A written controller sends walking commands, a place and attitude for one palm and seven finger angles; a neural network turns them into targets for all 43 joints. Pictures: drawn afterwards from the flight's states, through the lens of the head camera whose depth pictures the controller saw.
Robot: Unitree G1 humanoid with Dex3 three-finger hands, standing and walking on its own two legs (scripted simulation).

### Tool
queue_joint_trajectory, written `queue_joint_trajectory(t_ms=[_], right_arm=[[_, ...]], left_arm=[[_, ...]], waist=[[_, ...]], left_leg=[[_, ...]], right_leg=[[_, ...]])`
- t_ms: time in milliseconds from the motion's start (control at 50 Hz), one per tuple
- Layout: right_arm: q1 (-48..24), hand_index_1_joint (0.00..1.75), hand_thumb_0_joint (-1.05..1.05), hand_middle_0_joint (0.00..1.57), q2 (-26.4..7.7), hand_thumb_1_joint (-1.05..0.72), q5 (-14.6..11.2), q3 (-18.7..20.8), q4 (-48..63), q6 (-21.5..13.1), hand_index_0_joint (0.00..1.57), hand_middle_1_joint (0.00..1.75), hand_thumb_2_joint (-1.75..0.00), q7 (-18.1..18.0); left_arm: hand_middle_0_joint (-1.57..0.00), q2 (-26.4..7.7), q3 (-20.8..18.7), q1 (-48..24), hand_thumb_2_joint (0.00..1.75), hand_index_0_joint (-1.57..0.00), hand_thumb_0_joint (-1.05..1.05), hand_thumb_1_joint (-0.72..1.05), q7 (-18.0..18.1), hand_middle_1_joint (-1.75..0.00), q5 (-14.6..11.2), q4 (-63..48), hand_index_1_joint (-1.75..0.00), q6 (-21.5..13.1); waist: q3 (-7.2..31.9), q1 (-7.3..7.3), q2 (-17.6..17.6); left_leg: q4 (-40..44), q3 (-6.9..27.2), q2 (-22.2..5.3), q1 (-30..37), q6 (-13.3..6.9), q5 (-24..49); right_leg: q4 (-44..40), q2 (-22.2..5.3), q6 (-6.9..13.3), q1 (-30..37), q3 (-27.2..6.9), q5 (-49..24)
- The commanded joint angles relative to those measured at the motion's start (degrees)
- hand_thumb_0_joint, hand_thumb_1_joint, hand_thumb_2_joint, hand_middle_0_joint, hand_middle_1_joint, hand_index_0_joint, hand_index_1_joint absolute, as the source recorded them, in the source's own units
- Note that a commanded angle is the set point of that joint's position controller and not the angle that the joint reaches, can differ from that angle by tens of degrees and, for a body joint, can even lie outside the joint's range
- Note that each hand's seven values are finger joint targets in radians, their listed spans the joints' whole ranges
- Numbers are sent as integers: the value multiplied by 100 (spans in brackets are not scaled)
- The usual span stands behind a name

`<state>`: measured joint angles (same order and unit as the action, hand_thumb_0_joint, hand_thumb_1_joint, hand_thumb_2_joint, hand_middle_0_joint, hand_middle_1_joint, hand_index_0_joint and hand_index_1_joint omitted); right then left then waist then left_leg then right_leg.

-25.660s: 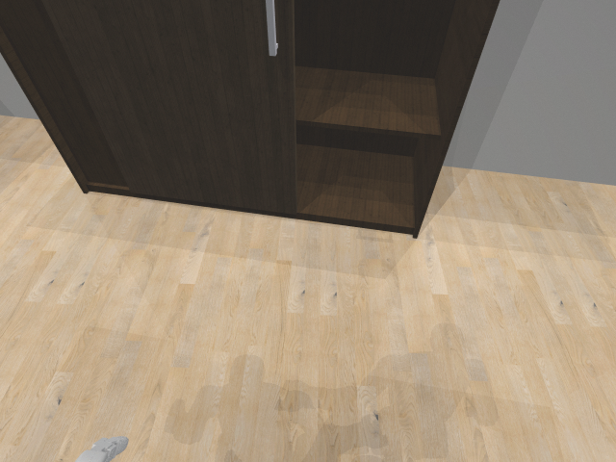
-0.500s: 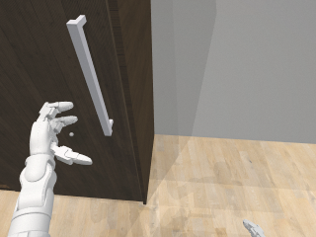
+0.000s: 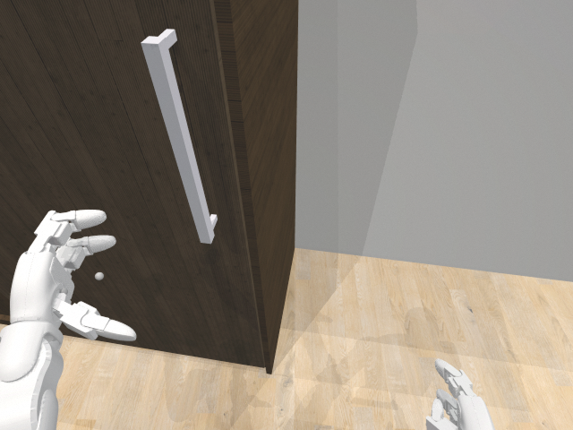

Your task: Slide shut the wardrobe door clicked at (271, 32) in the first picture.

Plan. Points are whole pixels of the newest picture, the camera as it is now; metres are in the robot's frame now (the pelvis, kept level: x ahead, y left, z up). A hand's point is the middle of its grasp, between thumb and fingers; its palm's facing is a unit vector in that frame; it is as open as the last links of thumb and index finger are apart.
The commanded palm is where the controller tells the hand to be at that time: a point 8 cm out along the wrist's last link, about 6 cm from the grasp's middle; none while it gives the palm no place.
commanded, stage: draw the hand back to the body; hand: left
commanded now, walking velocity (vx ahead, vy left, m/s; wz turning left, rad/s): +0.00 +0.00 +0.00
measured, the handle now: (191, 156) +0.43 +0.19 +0.18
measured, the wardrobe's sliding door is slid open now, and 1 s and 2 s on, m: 0.00 0.00 0.00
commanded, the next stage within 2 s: step back with the hand held close in 1.66 s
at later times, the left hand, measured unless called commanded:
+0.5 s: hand (83, 292) +0.23 +0.27 +0.13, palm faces +0.04 -1.00 -0.05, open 14.7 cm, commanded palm +0.19 +0.31 +0.15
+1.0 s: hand (45, 288) +0.21 +0.29 +0.16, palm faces +0.41 -0.85 -0.34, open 11.6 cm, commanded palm +0.16 +0.32 +0.17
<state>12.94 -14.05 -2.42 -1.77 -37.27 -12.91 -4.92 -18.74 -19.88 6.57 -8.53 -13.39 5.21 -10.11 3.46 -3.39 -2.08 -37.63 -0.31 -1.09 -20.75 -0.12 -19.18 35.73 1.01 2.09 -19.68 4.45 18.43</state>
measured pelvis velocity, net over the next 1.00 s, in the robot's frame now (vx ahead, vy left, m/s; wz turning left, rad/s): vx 0.00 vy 0.03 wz -0.01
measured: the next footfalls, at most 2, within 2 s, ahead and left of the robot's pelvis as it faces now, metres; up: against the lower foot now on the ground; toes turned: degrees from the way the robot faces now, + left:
none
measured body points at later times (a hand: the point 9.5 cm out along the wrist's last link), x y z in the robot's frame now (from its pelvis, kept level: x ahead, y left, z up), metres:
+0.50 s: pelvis +0.01 +0.02 +0.00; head -0.02 +0.01 +0.45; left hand +0.22 +0.32 +0.13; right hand +0.19 -0.21 -0.05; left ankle +0.00 +0.12 -0.72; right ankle +0.00 -0.09 -0.72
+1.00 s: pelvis +0.00 +0.03 +0.01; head -0.02 +0.02 +0.46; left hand +0.18 +0.33 +0.18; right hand +0.17 -0.19 -0.07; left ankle +0.00 +0.12 -0.72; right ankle +0.00 -0.09 -0.72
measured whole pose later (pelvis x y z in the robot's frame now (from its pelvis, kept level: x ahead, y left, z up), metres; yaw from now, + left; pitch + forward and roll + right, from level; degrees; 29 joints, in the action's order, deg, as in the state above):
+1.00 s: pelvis +0.00 +0.03 +0.01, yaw -1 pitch -5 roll -1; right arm 13.3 -12.4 -0.5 -1.9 -38.8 -10.9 -3.7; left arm -19.6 -16.3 21.2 5.6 -4.6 -16.1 -4.8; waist -0.9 -4.0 -3.2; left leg -27.7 -2.1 1.1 -7.9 -2.4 -15.4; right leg 25.7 -0.8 -0.4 -7.0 2.6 14.1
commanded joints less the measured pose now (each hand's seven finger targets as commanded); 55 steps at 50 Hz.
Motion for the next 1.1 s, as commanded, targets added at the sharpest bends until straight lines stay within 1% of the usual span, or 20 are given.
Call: queue_joint_trajectory(t_ms=[0,60,80,100,140,200,220,240,300,380,440,480,560,580,600,640,700,780,980,1080], right_arm=[[-471,30,0,20,-693,-90,-12,231,785,-396,20,30,-90,-113],[-431,30,0,20,-750,-90,-25,245,745,-428,20,30,-90,-146],[-417,30,0,20,-872,-90,-79,196,770,-500,20,30,-90,-182],[-461,30,0,20,-860,-90,-118,190,833,-532,20,30,-90,-237],[-539,30,0,20,-850,-90,-112,155,921,-613,20,30,-90,-300],[-602,30,0,20,-809,-90,-107,81,991,-751,20,30,-90,-296],[-582,30,0,20,-799,-90,-94,76,990,-772,20,30,-90,-263],[-584,30,0,20,-763,-90,-97,65,998,-786,20,30,-90,-232],[-540,30,0,20,-798,-90,-132,123,1064,-795,20,30,-90,-109],[-565,30,0,20,-793,-90,-181,158,1172,-835,20,30,-90,-16],[-570,30,0,20,-798,-90,-167,165,1175,-901,20,30,-90,-40],[-569,30,0,20,-794,-90,-137,151,1133,-945,20,30,-90,-77],[-634,30,0,20,-767,-90,-110,104,974,-958,20,30,-90,-128],[-721,30,0,20,-712,-90,106,196,1001,-846,20,30,-90,-70],[-692,30,0,20,-656,-90,113,187,962,-779,20,30,-90,-37],[-708,30,0,20,-605,-90,91,166,942,-611,20,30,-90,9],[-732,30,0,20,-589,-90,129,207,973,-439,20,30,-90,74],[-783,30,0,20,-609,-90,158,255,953,-279,20,30,-90,71],[-888,30,0,20,-545,-90,197,284,881,-105,20,30,-90,83],[-860,30,0,20,-548,-90,200,334,919,-17,20,30,-90,144]], left_arm=[[-25,-1149,-305,-1362,20,-25,0,-55,-154,-115,-159,-1312,-115,-351],[-25,-1206,-343,-1310,20,-25,0,-55,-228,-115,-200,-1147,-115,-214],[-25,-1267,-200,-1327,20,-25,0,-55,-801,-115,-477,-847,-115,-41],[-25,-1597,-452,-1427,20,-25,0,-55,-1124,-115,-594,-1012,-115,45],[-25,-1924,-722,-1459,20,-25,0,-55,-1529,-115,-732,-1214,-115,186],[-25,-2070,-1045,-1346,20,-25,0,-55,-1891,-115,-969,-1227,-115,359],[-25,-2105,-1218,-1123,20,-25,0,-55,-1845,-115,-1029,-1174,-115,393],[-25,-1874,-1161,-922,20,-25,0,-55,-1797,-115,-1104,-1060,-115,446],[-25,-1609,-1170,-218,20,-25,0,-55,-1647,-115,-1144,-1022,-115,672],[-25,-1267,-617,-251,20,-25,0,-55,-1538,-115,-940,-1827,-115,959],[-25,-1281,-464,-512,20,-25,0,-55,-1411,-115,-837,-2533,-115,966],[-25,-1410,-578,-575,22,-25,0,-51,-1305,-113,-810,-2749,-113,875],[-24,-1590,-856,-517,29,-24,0,-37,-1108,-104,-757,-2763,-104,742],[-24,-2097,-960,-684,31,-24,0,-33,0,-102,192,-3302,-102,509],[-24,-1293,-525,-114,32,-24,0,-30,443,-100,256,-2942,-100,521],[-24,-876,-130,238,36,-24,0,-22,808,-96,439,-2898,-96,493],[-24,-916,-34,507,41,-24,0,-12,1138,-89,634,-3334,-89,308],[-23,-1094,-138,489,48,-23,0,3,1387,-81,786,-3391,-81,191],[-22,-1157,-329,799,65,-22,0,39,1519,-60,906,-3510,-60,81],[-21,-1162,-452,1278,74,-21,0,57,1482,-49,874,-3562,-49,73]], waist=[[798,140,-209],[818,153,88],[1010,300,87],[1163,167,38],[1425,75,-105],[1213,-22,-56],[1082,-103,-139],[804,-82,-41],[601,-136,110],[679,-17,-291],[683,76,-309],[647,85,-151],[407,36,-310],[-77,-176,-246],[-232,-7,-245],[-385,24,-396],[43,-18,-629],[132,4,-25],[16,-95,-370],[0,-129,-51]], left_leg=[[427,61,146,270,-152,953],[418,104,138,207,-158,958],[448,107,125,299,-182,941],[452,127,127,320,-200,1040],[450,133,142,479,-237,1344],[520,197,131,579,-229,1645],[551,212,129,578,-196,1678],[582,204,128,514,-184,1610],[632,192,91,473,-150,1657],[659,173,62,719,-153,1593],[714,258,38,877,-174,1391],[774,342,20,929,-166,1291],[930,432,-3,927,-106,1084],[1119,390,6,579,-69,833],[1219,380,-37,567,-13,503],[1315,404,-82,625,-3,215],[1425,367,-91,892,-12,330],[1563,348,-133,995,-56,389],[1704,295,-128,1302,15,1127],[1619,177,-137,1336,12,1653]], right_leg=[[-602,-94,-119,182,-383,-1003],[-585,-100,-142,184,-358,-1015],[-634,-145,-138,490,-429,-1183],[-619,-155,-125,684,-423,-1325],[-572,-171,-112,939,-430,-1738],[-580,-139,-105,978,-349,-2092],[-596,-104,-86,942,-306,-2040],[-630,-92,-96,785,-273,-1966],[-625,-72,-103,666,-178,-1921],[-642,-75,-107,557,-163,-1738],[-707,-43,-103,448,-148,-1439],[-742,-27,-99,418,-125,-1274],[-825,-37,-64,422,-91,-944],[-1180,-69,-17,548,-368,-742],[-1188,-152,-14,518,-302,-551],[-1194,-181,-8,535,-302,-447],[-1185,-233,-12,852,-327,-591],[-1295,-215,-45,1022,-325,-566],[-1401,-225,-16,1318,-306,-999],[-1424,-213,-36,1438,-298,-1369]])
